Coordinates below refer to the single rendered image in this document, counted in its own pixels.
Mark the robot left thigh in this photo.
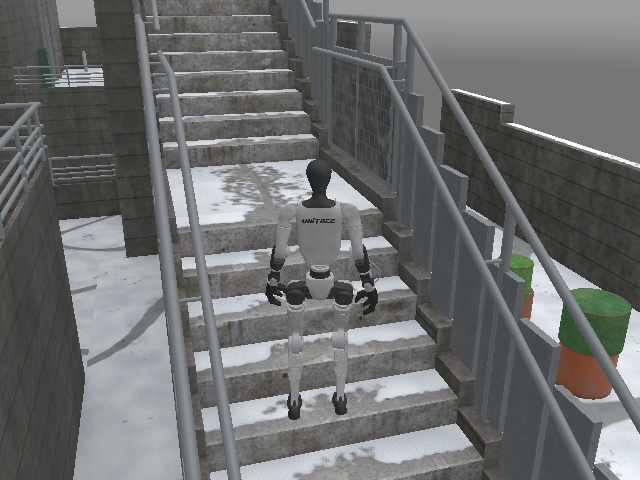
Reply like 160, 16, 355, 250
286, 280, 306, 354

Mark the robot left forearm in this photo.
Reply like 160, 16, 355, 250
267, 244, 285, 286

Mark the right robot upper arm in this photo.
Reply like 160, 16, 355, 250
340, 202, 364, 260

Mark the left robot upper arm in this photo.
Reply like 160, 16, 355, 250
274, 202, 299, 259

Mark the right robot hand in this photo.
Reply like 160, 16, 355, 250
355, 288, 378, 315

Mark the robot right forearm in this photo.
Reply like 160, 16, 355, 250
355, 244, 375, 292

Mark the humanoid robot head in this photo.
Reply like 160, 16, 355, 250
302, 159, 336, 208

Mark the left robot hand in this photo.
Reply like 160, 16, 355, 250
265, 283, 286, 306

